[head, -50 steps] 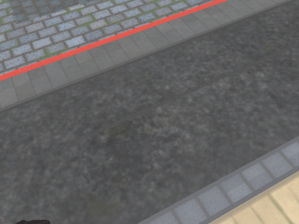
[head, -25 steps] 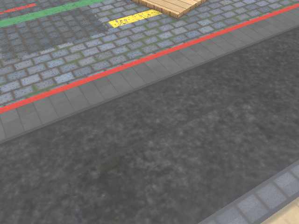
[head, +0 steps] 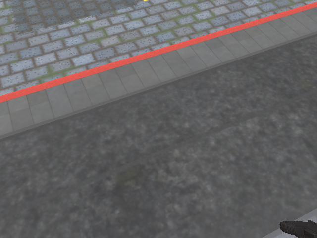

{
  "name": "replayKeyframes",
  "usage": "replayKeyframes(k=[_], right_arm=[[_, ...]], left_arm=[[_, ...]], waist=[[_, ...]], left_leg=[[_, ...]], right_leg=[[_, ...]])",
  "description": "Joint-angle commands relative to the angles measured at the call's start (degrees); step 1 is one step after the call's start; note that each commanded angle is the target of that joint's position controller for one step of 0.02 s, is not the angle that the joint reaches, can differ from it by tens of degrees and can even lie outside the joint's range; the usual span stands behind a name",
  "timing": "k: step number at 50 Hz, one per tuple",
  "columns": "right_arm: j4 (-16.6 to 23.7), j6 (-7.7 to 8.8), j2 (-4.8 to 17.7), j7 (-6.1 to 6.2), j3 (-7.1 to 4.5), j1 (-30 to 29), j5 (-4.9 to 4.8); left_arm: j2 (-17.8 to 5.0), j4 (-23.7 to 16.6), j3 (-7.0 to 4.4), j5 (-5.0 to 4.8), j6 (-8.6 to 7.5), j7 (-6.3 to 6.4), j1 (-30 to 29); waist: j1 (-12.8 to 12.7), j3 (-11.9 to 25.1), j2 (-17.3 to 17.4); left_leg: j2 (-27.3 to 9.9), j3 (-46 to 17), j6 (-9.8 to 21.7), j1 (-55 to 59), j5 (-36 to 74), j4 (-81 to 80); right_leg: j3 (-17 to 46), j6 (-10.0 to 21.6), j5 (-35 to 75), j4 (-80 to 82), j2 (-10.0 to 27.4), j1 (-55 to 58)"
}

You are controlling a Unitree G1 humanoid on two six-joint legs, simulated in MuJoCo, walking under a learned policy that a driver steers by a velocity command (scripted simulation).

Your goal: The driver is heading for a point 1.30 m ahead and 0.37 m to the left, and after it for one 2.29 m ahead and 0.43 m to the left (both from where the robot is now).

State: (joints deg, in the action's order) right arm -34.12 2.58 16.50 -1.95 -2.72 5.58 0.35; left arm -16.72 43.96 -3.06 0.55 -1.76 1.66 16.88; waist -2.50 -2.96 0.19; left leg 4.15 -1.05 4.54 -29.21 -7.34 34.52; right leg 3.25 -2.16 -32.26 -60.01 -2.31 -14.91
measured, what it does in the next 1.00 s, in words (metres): steps on the spot, turning left: right foot, then left foot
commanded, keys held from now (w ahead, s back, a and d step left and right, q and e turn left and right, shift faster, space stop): q+shift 0.50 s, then shift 0.50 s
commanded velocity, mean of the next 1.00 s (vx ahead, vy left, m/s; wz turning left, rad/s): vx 0.02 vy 0.00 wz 0.59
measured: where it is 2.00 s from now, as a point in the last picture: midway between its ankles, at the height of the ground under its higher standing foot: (117, 230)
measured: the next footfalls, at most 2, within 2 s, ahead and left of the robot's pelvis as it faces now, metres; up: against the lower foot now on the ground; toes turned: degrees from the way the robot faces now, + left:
right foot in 0.36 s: +0.20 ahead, -0.12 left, +0.00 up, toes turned +29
left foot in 0.78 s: +0.05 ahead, +0.13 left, +0.00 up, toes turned +32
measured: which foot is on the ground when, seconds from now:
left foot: down 0.00-0.38, up 0.40-0.76, down 0.78-1.00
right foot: up 0.00-0.34, down 0.36-0.78, up 0.80-1.00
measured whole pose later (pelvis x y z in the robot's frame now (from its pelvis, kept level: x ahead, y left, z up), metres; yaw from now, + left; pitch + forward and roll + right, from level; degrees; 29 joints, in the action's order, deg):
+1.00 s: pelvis +0.06 +0.00 +0.02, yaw +37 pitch +1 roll -1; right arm -35.9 -1.0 13.4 0.4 -1.0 8.0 0.8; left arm -18.1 44.2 -3.8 0.0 1.7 1.6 12.2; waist -1.1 -1.7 -2.2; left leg 2.1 -1.8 2.3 -13.9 -13.9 27.2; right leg 0.5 -5.5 -23.5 -49.8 2.9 -23.3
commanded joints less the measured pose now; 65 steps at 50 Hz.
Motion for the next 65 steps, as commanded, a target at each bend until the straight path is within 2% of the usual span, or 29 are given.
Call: replayKeyframes(k=[1, 2, 5, 8, 15, 17, 18, 19, 20, 21, 22, 24, 29, 35, 38, 39, 40, 41, 42, 45, 49, 53, 55, 56, 57, 58, 60, 62, 65], right_arm=[[4.4, -0.37, 8.4, 0.94, -3.09, 4.4, -1.31], [4.8, -0.82, 8.2, 1.16, -2.93, 2.9, -1.43], [5.3, -1.99, 8.6, 2.1, -3.32, 0.7, -0.07], [5.2, -3.16, 10.6, 3.43, -4.25, 1.8, -0.76], [5.5, -5.3, 11.3, 4.49, -5.18, 3.6, -1.45], [5.8, -5.69, 10.9, 4.44, -5.21, 3.2, -1.8], [5.8, -5.77, 9.7, 4.33, -4.83, 3.6, -2.23], [5.7, -5.89, 7.0, 4.09, -4.08, 6.7, -2.36], [7.2, -5.2, 7.2, 3.66, -4.26, 7.2, -2.89], [5.8, -4.59, 12.8, 3.29, -5.74, 8.0, -1.93], [4.4, -4.83, 13.9, 3.08, -6.26, 8.7, -1.96], [2.7, -5.84, 11.0, 3.18, -5.5, 11.2, -1.51], [6.4, -5.33, 5.9, 2.79, -2.76, 3.8, -1.56], [5.7, -5.0, 5.7, 2.14, -1.77, 4.6, -1.12], [3.3, -5.18, 6.1, 2.0, -2.05, 9.0, -0.89], [3.6, -5.3, 8.9, 2.42, -2.55, 9.9, -0.77], [5.2, -5.62, 14.2, 2.93, -3.22, 6.8, 0.23], [5.0, -4.7, 10.2, 2.63, -2.47, 8.4, 1.91], [4.1, -3.79, 8.6, 2.37, -1.76, 6.8, 2.18], [3.1, -2.58, 6.9, 2.51, -1.1, 0.9, 0.35], [1.6, -2.7, 4.4, 2.54, -0.43, 0.1, 0.43], [-0.6, -3.01, 4.8, 2.38, -0.42, 0.8, 0.05], [-2.4, -2.71, 3.8, 2.33, 0.05, 2.7, -0.59], [-2.8, -2.6, 5.8, 2.24, -0.62, 4.1, -0.48], [-1.8, -2.26, 5.7, 1.91, -0.63, 3.9, -0.23], [-0.8, -1.56, 6.4, 1.88, -0.72, 0.2, -0.6], [0.7, 0.81, 3.1, 1.69, -0.48, -2.9, -2.86], [2.3, 2.65, 3.9, 1.26, -1.08, -5.8, -2.0], [1.2, 4.8, 2.1, -0.12, -0.52, -1.9, -2.01]], left_arm=[[-7.4, -5.5, -1.36, -0.6, -0.56, -0.25, 1.3], [-7.3, -6.2, -1.47, -0.02, -0.17, 0.32, -1.1], [-5.6, -6.8, -1.13, 0.61, 0.54, 0.42, -2.2], [-4.4, -7.3, -0.75, 0.51, 0.9, 0.49, -5.4], [-5.6, -8.0, -1.4, -0.88, -0.21, -0.38, -11.3], [-6.4, -7.2, -2.14, -1.34, -0.78, -0.62, -9.3], [-7.7, -6.5, -2.81, -1.31, -0.89, -0.47, -7.6], [-11.2, -6.9, -3.58, -0.19, -0.4, -0.08, -7.7], [-13.1, -6.9, -4.01, 2.19, 0.28, -0.13, -9.1], [-9.0, -9.1, -3.09, 2.76, 0.1, 0.07, -12.4], [-6.3, -10.1, -2.37, 1.97, 0.32, 0.64, -15.2], [-4.9, -10.8, -1.67, 0.27, 1.04, 1.65, -17.0], [-7.2, -8.5, -2.08, 0.77, 2.24, 1.51, -9.2], [-10.7, -7.1, -3.21, -1.12, 2.42, -0.56, -9.4], [-8.5, -4.8, -2.26, -2.71, 2.06, -0.69, -7.1], [-5.3, -4.2, -1.22, -1.08, 1.48, -1.09, -4.3], [-1.8, -6.5, 0.23, 1.48, 0.67, -1.75, -4.6], [-6.2, -7.1, -1.17, 0.6, 0.81, -0.87, -10.4], [-7.9, -6.6, -1.92, -0.76, 1.28, -0.58, -10.6], [-7.0, -3.9, -2.33, -0.23, 2.85, 0.3, -6.3], [-3.6, -3.6, -0.92, -0.67, 2.69, 0.04, -5.9], [-3.9, -3.7, -0.59, -0.84, 2.51, -0.23, -5.7], [-3.9, -2.3, -0.25, 0.18, 2.09, -0.49, -1.9], [-6.4, -1.9, -0.87, -0.34, 1.92, -0.33, 0.1], [-10.3, -1.2, -2.02, -1.08, 1.63, -0.28, 1.2], [-10.0, -1.5, -2.2, -1.58, 0.85, -0.47, 2.4], [-10.8, -1.1, -2.4, -1.14, -1.03, -0.64, 2.4], [-9.3, -1.4, -1.87, -1.45, -2.12, -0.59, 4.2], [-9.2, -4.0, -1.8, -2.83, -1.78, -0.85, 0.0]], waist=[[3.2, 11.2, 2.7], [2.3, 8.6, 0.5], [-0.1, 7.6, 4.2], [0.7, 9.4, 4.9], [3.3, 8.9, 8.7], [2.1, 8.7, 9.4], [1.3, 9.0, 7.7], [3.3, 11.7, -1.5], [4.7, 9.9, -18.1], [4.9, 8.2, -13.7], [5.4, 6.9, -10.1], [5.3, 5.1, -7.2], [-0.1, 5.3, -7.1], [0.5, 8.3, -10.9], [3.3, 8.3, -8.7], [2.3, 11.2, -0.7], [0.3, 10.7, 16.7], [6.0, 11.5, 11.9], [4.9, 9.2, 9.3], [2.0, 6.2, 8.6], [2.2, 6.8, 7.9], [2.6, 6.4, 7.7], [0.9, 8.3, 5.2], [2.0, 7.6, 4.1], [2.6, 3.7, -1.7], [-0.4, -1.3, -4.2], [-0.1, -5.4, -14.6], [-1.0, -5.1, -11.5], [2.0, -1.1, -9.5]], left_leg=[[-17.1, -32.0, 12.8, 27.4, -0.5, -16.7], [-14.8, -29.3, 11.1, 21.2, -1.6, -17.7], [-10.0, -24.4, 9.2, 10.8, 1.5, -18.5], [-8.7, -25.6, 8.8, 9.7, -1.3, -17.8], [-6.6, -32.5, 5.4, 11.1, -10.8, -16.0], [-5.4, -34.3, 3.7, 11.4, -10.8, -13.8], [-2.9, -32.6, 1.6, 8.6, -15.5, -10.4], [1.5, -25.4, -1.4, 1.6, -25.8, -0.7], [7.3, -12.2, -4.1, -6.5, -27.9, 14.5], [2.2, -11.7, -6.3, -8.3, -23.3, 24.5], [0.9, -9.9, -7.2, -7.4, -19.2, 28.6], [-0.7, -6.9, -9.1, -9.0, -14.4, 38.0], [-5.1, -1.4, -11.2, -9.4, -14.1, 29.5], [-4.2, 2.2, -8.6, 6.0, -16.4, 8.3], [-2.6, 2.6, -4.0, 20.3, -0.8, -14.1], [-10.0, -7.1, -1.8, 30.6, 11.3, -14.4], [-23.6, -21.3, 6.9, 32.7, 27.1, -12.3], [-25.7, -22.3, 13.3, 26.4, 23.2, -13.8], [-22.7, -18.8, 12.4, 23.8, 18.9, -14.7], [-16.9, -12.0, 8.2, 19.9, 19.2, -14.5], [-14.3, -9.1, 7.7, 19.7, 18.9, -13.2], [-15.4, -13.0, 8.6, 19.4, 13.4, -12.3], [-12.5, -12.3, 5.0, 15.6, -5.3, -13.1], [-10.1, -12.3, 3.7, 11.8, -24.3, -12.1], [-6.6, -8.8, 1.8, 4.9, -36.2, -11.0], [-4.3, -5.2, -0.1, 0.5, -37.1, -5.4], [-2.4, 3.0, -1.6, -2.8, -19.0, 8.6], [-5.6, -2.0, -0.8, -7.6, -20.9, 16.9], [-4.0, 0.4, -1.3, 2.6, -18.6, 2.7]], right_leg=[[4.5, -0.2, 4.8, -17.3, 0.9, -25.8], [4.8, -0.1, 7.6, -13.3, 2.0, -24.1], [3.7, -0.4, 10.0, -0.6, 1.2, -16.2], [4.3, -1.8, 12.1, 8.2, -0.8, -13.7], [6.3, -1.7, 16.1, 23.4, -2.8, -7.4], [6.1, -0.5, 19.0, 32.8, -2.0, -1.6], [6.4, 1.0, 23.2, 39.5, 1.3, 4.6], [15.7, 6.3, 20.5, 41.5, 12.5, 12.6], [28.5, 14.3, 22.8, 45.3, 21.8, 10.6], [27.4, 15.5, 22.6, 45.3, 23.1, 7.9], [20.6, 13.6, 21.8, 44.2, 19.9, 5.3], [12.5, 11.8, 24.9, 42.9, 16.0, 4.6], [6.0, 15.3, 34.9, 42.4, 15.7, 10.3], [3.4, 15.8, 42.4, 39.2, 17.9, 9.0], [0.6, 10.5, 39.2, 33.1, 15.7, 3.7], [-3.4, 4.9, 26.6, 25.7, 11.9, -3.8], [-8.7, -0.7, 1.0, 16.5, 5.5, -16.5], [-3.1, -2.1, -4.5, 8.0, 6.0, -16.4], [-1.9, -2.2, -2.5, 3.4, 6.2, -16.1], [-1.1, -3.4, 6.3, 1.1, 6.2, -14.1], [-2.2, -3.6, 9.8, 12.4, 5.8, -7.7], [-2.7, -2.3, 12.5, 26.1, 5.0, -1.6], [-3.5, -0.3, 23.1, 36.2, 4.1, 8.3], [-2.6, 1.8, 14.4, 31.7, 5.0, 9.6], [0.2, 5.6, -3.9, 32.7, 6.8, 6.4], [6.4, 9.4, -15.6, 39.2, 9.2, 2.2], [24.6, 15.1, -19.0, 52.6, 21.1, 2.5], [30.2, 16.8, -12.5, 54.1, 23.4, 4.1], [18.8, 13.2, 0.5, 51.2, 15.8, 2.5]])
Keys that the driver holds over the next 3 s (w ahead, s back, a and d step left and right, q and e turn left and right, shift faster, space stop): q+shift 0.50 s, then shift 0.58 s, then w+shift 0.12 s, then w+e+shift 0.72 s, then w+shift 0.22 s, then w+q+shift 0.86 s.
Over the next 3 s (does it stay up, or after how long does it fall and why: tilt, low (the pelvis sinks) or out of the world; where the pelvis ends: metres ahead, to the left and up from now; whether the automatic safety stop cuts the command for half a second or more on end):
stays up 1.42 0.23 0.01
